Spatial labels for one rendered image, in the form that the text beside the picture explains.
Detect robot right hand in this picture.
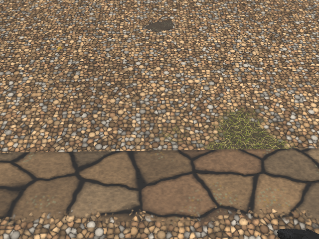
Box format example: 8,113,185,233
277,228,319,239

